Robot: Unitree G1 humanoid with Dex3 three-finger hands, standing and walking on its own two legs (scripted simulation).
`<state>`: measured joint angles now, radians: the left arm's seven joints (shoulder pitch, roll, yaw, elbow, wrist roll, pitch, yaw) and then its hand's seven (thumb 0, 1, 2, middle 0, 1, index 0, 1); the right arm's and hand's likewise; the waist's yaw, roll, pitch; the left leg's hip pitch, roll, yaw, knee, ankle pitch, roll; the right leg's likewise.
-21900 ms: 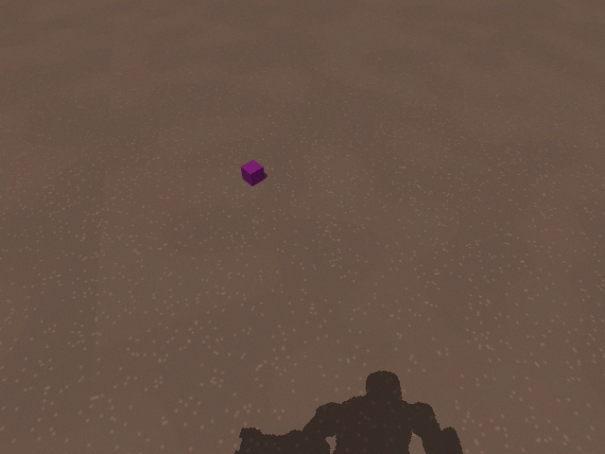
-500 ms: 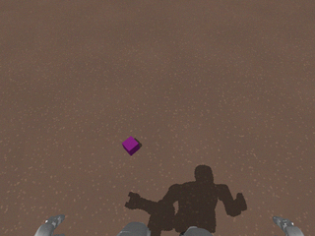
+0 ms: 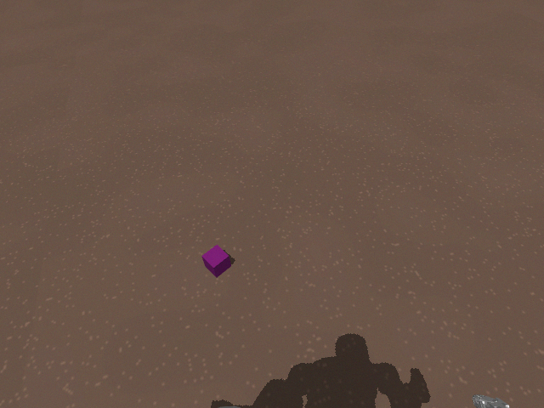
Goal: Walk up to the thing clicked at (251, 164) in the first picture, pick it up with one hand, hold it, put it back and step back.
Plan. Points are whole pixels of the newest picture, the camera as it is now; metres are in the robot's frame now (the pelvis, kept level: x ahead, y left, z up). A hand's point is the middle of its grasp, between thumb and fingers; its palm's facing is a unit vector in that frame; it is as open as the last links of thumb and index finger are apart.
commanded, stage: walk up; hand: left
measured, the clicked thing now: (216, 261) +0.78 +0.30 -0.72
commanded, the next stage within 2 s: stand in 1.30 s
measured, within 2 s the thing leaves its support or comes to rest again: neither
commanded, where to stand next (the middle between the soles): +0.41 +0.04 m, yaw +3 degrees
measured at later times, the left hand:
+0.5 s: hand out of the picture +0.07 +0.30 -0.14, palm faces +0.03 -0.93 -0.37, open 7.4 cm
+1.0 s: hand out of the picture +0.14 +0.29 -0.14, palm faces +0.07 -0.94 -0.35, open 7.4 cm
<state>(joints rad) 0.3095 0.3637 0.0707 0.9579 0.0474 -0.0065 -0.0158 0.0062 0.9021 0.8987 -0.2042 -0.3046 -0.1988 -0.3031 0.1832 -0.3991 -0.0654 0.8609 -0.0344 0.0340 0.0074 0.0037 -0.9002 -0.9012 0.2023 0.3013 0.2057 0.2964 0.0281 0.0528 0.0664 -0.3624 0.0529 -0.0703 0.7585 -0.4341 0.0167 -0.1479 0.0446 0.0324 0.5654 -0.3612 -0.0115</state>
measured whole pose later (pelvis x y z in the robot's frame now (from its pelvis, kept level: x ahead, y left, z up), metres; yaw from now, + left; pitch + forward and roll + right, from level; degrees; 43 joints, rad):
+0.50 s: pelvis +0.02 +0.02 +0.01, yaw +2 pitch -3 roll +1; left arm 0.24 0.41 0.06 0.92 0.01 -0.02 -0.02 0.00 0.90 0.90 -0.20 -0.30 -0.20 -0.30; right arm 0.22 -0.34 -0.06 0.90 -0.03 -0.02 0.03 0.00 -0.90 -0.90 0.20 0.30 0.21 0.30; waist 0.01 -0.04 0.09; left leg -0.24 0.00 0.01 0.52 -0.23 0.01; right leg -0.35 -0.02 0.03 0.85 -0.46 -0.03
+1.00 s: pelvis +0.04 +0.03 +0.01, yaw +3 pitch -2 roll +0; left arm 0.08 0.36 0.04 1.01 0.00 -0.02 0.00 0.00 0.90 0.90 -0.21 -0.30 -0.20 -0.30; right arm 0.14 -0.33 -0.03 1.04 -0.01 -0.01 0.00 0.00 -0.90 -0.90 0.20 0.30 0.20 0.30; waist 0.01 -0.01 0.08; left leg -0.18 0.00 -0.02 0.52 -0.31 0.00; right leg -0.24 -0.04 -0.02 0.53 -0.26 0.01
